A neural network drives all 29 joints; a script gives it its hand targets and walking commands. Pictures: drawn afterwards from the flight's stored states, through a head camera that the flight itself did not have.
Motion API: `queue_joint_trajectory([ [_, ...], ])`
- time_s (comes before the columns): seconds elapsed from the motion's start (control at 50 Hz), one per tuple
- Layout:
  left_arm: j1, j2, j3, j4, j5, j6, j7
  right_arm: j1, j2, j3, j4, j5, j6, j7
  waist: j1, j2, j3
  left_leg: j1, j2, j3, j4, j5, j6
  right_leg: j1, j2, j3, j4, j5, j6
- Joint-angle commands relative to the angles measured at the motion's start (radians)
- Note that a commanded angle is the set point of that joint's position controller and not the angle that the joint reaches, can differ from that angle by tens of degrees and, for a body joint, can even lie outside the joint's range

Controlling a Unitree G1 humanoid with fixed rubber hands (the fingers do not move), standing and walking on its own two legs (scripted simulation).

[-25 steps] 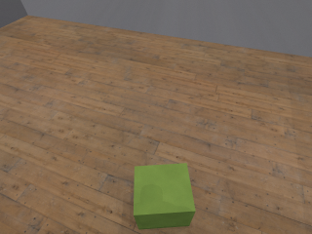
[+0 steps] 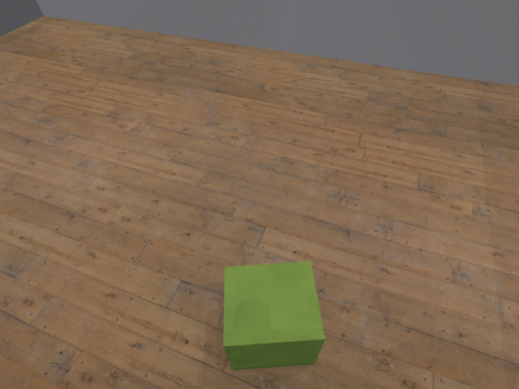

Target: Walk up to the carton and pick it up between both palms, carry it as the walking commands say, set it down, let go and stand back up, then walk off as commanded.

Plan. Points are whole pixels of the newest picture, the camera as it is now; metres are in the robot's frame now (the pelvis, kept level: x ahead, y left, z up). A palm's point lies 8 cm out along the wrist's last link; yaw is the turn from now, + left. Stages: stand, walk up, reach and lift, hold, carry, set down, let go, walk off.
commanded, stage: walk off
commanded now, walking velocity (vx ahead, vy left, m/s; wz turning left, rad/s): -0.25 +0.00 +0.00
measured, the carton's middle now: (270, 316) +0.45 +0.02 -0.63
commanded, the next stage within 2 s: none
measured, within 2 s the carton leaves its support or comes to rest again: neither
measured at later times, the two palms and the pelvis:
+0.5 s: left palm out of the picture -0.07 +0.27 -0.13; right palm out of the picture -0.07 -0.25 -0.13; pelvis -0.12 +0.01 +0.00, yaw +1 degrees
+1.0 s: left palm out of the picture -0.22 +0.27 -0.13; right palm out of the picture -0.24 -0.25 -0.13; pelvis -0.28 +0.01 +0.00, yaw -1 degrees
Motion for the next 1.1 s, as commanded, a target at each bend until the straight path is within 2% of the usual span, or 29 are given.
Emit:
queue_joint_trajectory([
  [0.0,0.073,0.111,0.027,-0.031,-0.003,0.003,0.010,0.057,-0.123,-0.028,-0.031,0.002,0.002,-0.009,0.001,0.015,0.030,0.008,0.118,-0.062,-0.004,0.338,0.008,-0.100,-0.102,0.027,0.016,0.341,-0.011],
  [0.12,0.049,0.117,0.044,-0.099,0.003,0.035,0.021,0.028,-0.160,-0.051,-0.089,-0.005,0.037,-0.019,0.001,0.041,-0.007,-0.067,0.157,-0.101,0.014,0.356,0.050,-0.149,-0.078,0.009,0.131,0.332,-0.020],
  [0.22,0.045,0.124,0.055,-0.150,0.011,0.050,0.015,-0.036,-0.199,-0.073,-0.136,-0.008,0.060,-0.017,0.010,0.063,-0.012,-0.175,0.189,-0.143,-0.042,0.204,0.083,-0.151,-0.067,0.018,0.165,0.206,-0.030],
  [0.26,0.047,0.159,0.066,-0.169,0.019,0.052,0.012,-0.079,-0.182,-0.076,-0.162,-0.009,0.070,-0.014,0.024,-0.047,0.019,-0.219,0.105,-0.075,0.054,0.000,0.040,-0.205,-0.148,0.132,0.006,0.177,-0.072],
  [0.28,0.056,0.218,0.083,-0.177,0.026,0.053,0.012,-0.101,-0.144,-0.071,-0.181,-0.011,0.075,-0.014,0.038,-0.207,0.021,-0.223,-0.002,0.026,0.257,-0.127,-0.001,-0.257,-0.269,0.287,-0.164,0.197,-0.140],
  [0.3,0.016,0.269,0.093,-0.203,0.034,0.052,0.015,-0.086,-0.116,-0.067,-0.187,-0.021,0.082,-0.012,0.041,-0.310,-0.003,-0.215,-0.067,0.045,0.543,-0.310,-0.015,-0.303,-0.378,0.421,-0.253,0.279,-0.225],
  [0.32,-0.009,0.274,0.100,-0.216,0.037,0.049,0.018,-0.096,-0.107,-0.067,-0.184,-0.024,0.088,-0.008,0.034,-0.185,0.000,-0.213,-0.052,-0.052,0.692,-0.328,-0.008,-0.336,-0.377,0.403,-0.252,0.317,-0.251],
  [0.34,-0.091,0.265,0.101,-0.237,0.031,0.047,0.020,-0.066,-0.099,-0.071,-0.176,-0.015,0.088,-0.003,-0.009,-0.114,0.004,-0.181,-0.039,-0.062,0.765,-0.272,-0.013,-0.368,-0.322,0.312,-0.216,0.348,-0.237],
  [0.38,-0.209,0.246,0.097,-0.273,0.026,0.046,0.021,-0.020,-0.133,-0.078,-0.172,-0.008,0.078,-0.003,-0.053,-0.125,-0.029,-0.157,-0.009,-0.035,0.668,-0.207,-0.021,-0.305,-0.241,0.203,-0.185,0.383,-0.168],
  [0.44,-0.126,0.228,0.100,-0.234,0.030,0.055,0.022,-0.025,-0.126,-0.075,-0.179,0.006,0.069,-0.012,0.001,-0.204,-0.053,-0.157,-0.001,0.003,0.299,-0.272,-0.024,-0.090,-0.218,0.211,-0.177,0.344,-0.129],
  [0.48,-0.074,0.244,0.112,-0.203,0.021,0.069,0.018,0.011,-0.124,-0.078,-0.175,0.020,0.063,-0.015,0.017,-0.224,-0.053,-0.080,-0.010,0.016,0.059,-0.194,-0.015,-0.047,-0.223,0.233,-0.162,0.325,-0.122],
  [0.5,-0.063,0.252,0.120,-0.197,0.009,0.074,0.014,0.057,-0.127,-0.080,-0.162,0.023,0.057,-0.014,0.002,-0.195,-0.045,-0.002,-0.019,0.042,-0.090,-0.082,-0.008,-0.082,-0.201,0.204,-0.142,0.282,-0.098],
  [0.52,-0.025,0.228,0.120,-0.192,0.000,0.072,0.006,0.063,-0.155,-0.084,-0.163,0.010,0.048,-0.014,0.016,-0.078,-0.018,0.071,0.027,-0.024,-0.209,-0.024,-0.010,-0.183,-0.148,0.143,-0.062,0.136,-0.052],
  [0.54,0.016,0.166,0.110,-0.202,0.004,0.068,0.001,0.037,-0.237,-0.098,-0.194,-0.003,0.042,-0.010,0.043,0.181,-0.029,0.133,0.257,-0.265,-0.276,-0.041,0.016,-0.365,-0.039,0.020,0.154,-0.106,0.002],
  [0.56,-0.155,0.150,0.111,-0.269,0.014,0.071,0.014,-0.002,-0.309,-0.113,-0.231,-0.017,0.047,-0.002,-0.044,0.371,0.046,-0.160,0.467,-0.409,-0.297,0.197,0.164,-0.434,0.067,-0.052,0.418,-0.334,0.028],
  [0.58,-0.213,0.175,0.115,-0.277,0.019,0.078,0.012,-0.007,-0.238,-0.095,-0.221,-0.038,0.046,0.001,-0.032,0.202,0.083,-0.265,0.406,-0.365,-0.282,0.265,0.179,-0.358,0.062,0.079,0.620,-0.295,0.007],
  [0.62,-0.099,0.170,0.122,-0.223,0.012,0.079,-0.004,-0.197,-0.254,-0.099,-0.277,-0.033,0.041,-0.002,0.080,0.118,0.068,-0.266,0.267,-0.185,-0.224,0.281,0.115,-0.336,0.088,0.078,0.796,-0.155,-0.007],
  [0.66,-0.043,0.190,0.130,-0.188,0.027,0.076,-0.006,-0.199,-0.234,-0.097,-0.296,-0.014,0.034,-0.007,0.064,0.120,0.019,-0.146,0.235,-0.145,-0.191,0.333,0.132,-0.361,0.089,0.035,0.892,-0.102,0.018],
  [0.7,-0.091,0.191,0.131,-0.210,0.026,0.076,-0.004,-0.130,-0.208,-0.090,-0.278,-0.004,0.029,-0.012,0.015,0.135,0.003,-0.030,0.244,-0.156,-0.173,0.366,0.163,-0.413,0.077,0.022,0.885,-0.094,0.047],
  [0.78,-0.139,0.167,0.119,-0.241,0.008,0.085,-0.004,-0.029,-0.208,-0.086,-0.244,-0.008,0.029,-0.024,-0.039,0.192,-0.029,0.145,0.249,-0.211,-0.177,0.310,0.167,-0.404,0.047,-0.017,0.602,-0.138,0.082],
  [0.86,-0.116,0.148,0.109,-0.242,-0.010,0.090,-0.001,-0.020,-0.244,-0.092,-0.231,-0.018,0.037,-0.014,-0.045,0.224,-0.045,0.116,0.274,-0.247,-0.205,0.311,0.187,-0.228,0.022,-0.067,0.317,-0.244,0.058],
  [0.92,-0.049,0.145,0.106,-0.217,-0.020,0.081,-0.003,-0.018,-0.267,-0.102,-0.216,-0.019,0.048,-0.006,-0.031,0.224,-0.062,0.085,0.278,-0.258,-0.214,0.373,0.179,-0.112,0.021,-0.081,0.123,-0.173,0.021],
  [0.96,0.026,0.137,0.106,-0.185,-0.023,0.071,-0.008,-0.038,-0.275,-0.109,-0.217,-0.011,0.057,-0.004,0.006,0.176,-0.071,0.006,0.252,-0.224,-0.204,0.297,0.132,0.016,0.025,-0.120,-0.096,-0.015,-0.008],
  [0.98,0.037,0.152,0.107,-0.180,-0.013,0.063,-0.008,-0.026,-0.261,-0.108,-0.217,-0.007,0.057,0.000,0.008,0.129,-0.054,-0.081,0.216,-0.194,-0.191,0.175,0.079,0.090,-0.008,-0.088,-0.203,0.062,-0.018],
  [1.0,0.030,0.201,0.114,-0.194,0.001,0.054,-0.008,0.002,-0.217,-0.103,-0.219,-0.002,0.054,0.006,-0.009,-0.041,-0.050,-0.223,0.139,-0.104,-0.048,-0.041,0.018,0.163,-0.157,0.075,-0.295,-0.013,-0.033],
  [1.02,-0.059,0.315,0.136,-0.236,0.007,0.057,-0.011,-0.086,-0.151,-0.093,-0.279,-0.002,0.046,-0.004,0.023,-0.337,0.023,-0.356,-0.015,0.080,0.201,-0.283,-0.032,-0.030,-0.446,0.302,-0.329,0.148,-0.167],
  [1.04,-0.065,0.278,0.125,-0.238,0.033,0.057,-0.012,-0.175,-0.189,-0.104,-0.282,-0.021,0.060,-0.009,0.064,-0.211,0.063,-0.278,-0.019,-0.079,0.496,-0.352,-0.017,-0.233,-0.451,0.254,-0.309,0.225,-0.230],
  [1.06,-0.160,0.238,0.113,-0.258,0.038,0.056,-0.009,-0.132,-0.168,-0.105,-0.263,-0.015,0.072,0.000,0.000,-0.120,0.084,-0.241,-0.063,-0.147,0.641,-0.278,-0.002,-0.300,-0.351,0.142,-0.284,0.243,-0.202],
  [1.08,-0.257,0.230,0.107,-0.287,0.034,0.056,-0.006,-0.061,-0.154,-0.106,-0.233,-0.013,0.075,0.009,-0.055,-0.101,0.094,-0.233,-0.083,-0.159,0.724,-0.204,0.006,-0.318,-0.272,0.057,-0.258,0.255,-0.151],
])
